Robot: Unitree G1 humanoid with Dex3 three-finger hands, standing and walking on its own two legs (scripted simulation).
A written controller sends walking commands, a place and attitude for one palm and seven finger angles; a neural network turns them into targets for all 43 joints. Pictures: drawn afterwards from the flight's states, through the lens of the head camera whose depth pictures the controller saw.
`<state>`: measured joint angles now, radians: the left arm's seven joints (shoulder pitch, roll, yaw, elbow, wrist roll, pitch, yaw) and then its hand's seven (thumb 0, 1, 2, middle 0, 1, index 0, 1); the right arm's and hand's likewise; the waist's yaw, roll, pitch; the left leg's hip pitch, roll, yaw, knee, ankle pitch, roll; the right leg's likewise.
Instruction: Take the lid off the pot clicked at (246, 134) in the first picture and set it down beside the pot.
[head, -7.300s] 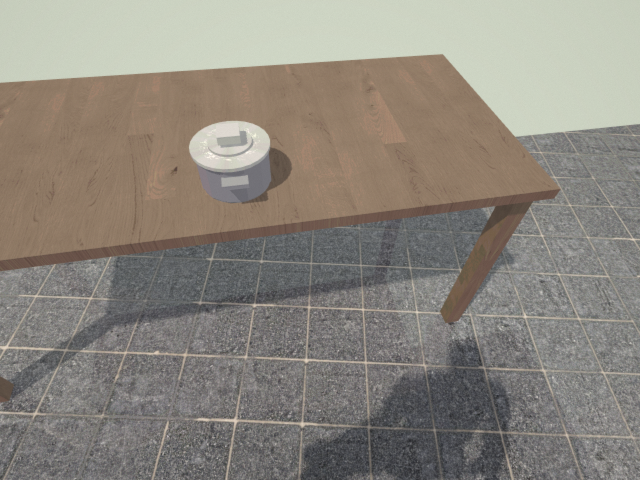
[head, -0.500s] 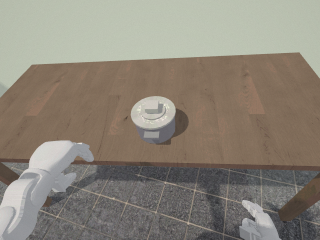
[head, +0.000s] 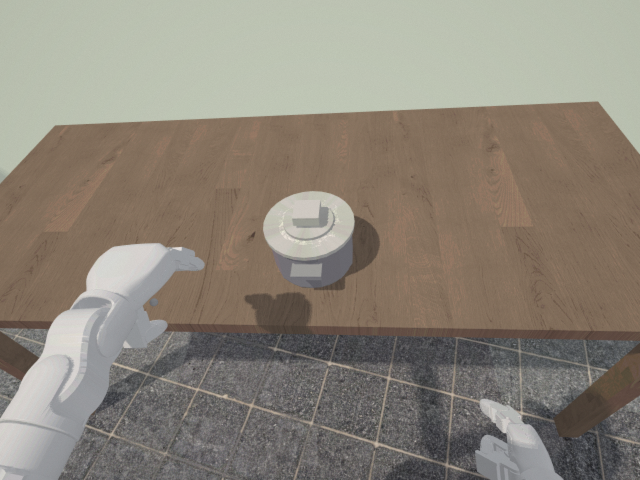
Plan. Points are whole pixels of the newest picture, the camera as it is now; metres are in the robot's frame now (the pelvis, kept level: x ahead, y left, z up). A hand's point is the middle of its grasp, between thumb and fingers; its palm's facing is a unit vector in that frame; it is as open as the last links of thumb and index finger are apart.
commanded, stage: move the open hand above the knob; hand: left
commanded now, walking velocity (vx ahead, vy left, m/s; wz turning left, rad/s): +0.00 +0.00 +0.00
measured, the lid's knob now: (307, 212) +0.53 +0.09 +0.01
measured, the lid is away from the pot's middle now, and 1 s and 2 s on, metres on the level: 0.00 0.00 0.00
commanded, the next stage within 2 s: none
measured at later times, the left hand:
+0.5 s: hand (211, 263) +0.36 +0.19 +0.08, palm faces -0.23 -0.07 -0.97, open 10.2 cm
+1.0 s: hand (257, 226) +0.43 +0.14 +0.08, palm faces -0.26 -0.06 -0.96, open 10.2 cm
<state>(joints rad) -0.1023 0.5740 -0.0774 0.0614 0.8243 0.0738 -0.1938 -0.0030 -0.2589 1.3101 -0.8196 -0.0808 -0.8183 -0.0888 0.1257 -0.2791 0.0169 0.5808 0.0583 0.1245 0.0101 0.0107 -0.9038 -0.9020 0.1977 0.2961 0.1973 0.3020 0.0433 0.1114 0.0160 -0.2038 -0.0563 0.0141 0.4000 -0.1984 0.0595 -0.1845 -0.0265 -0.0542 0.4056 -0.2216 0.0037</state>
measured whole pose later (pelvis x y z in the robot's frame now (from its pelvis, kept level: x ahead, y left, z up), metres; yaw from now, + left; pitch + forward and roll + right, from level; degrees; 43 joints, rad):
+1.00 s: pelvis +0.02 -0.02 -0.01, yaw +0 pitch +5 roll +1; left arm -0.63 0.41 -0.30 0.50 0.86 0.24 -0.20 0.00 -0.26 1.32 -0.82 -0.08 -0.82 -0.09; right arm 0.16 -0.28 0.02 0.62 0.09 0.17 0.02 0.01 -0.91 -0.90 0.20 0.30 0.20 0.30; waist -0.02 0.09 -0.04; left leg -0.30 -0.05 0.01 0.47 -0.25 0.04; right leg -0.29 -0.02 -0.05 0.51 -0.29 -0.02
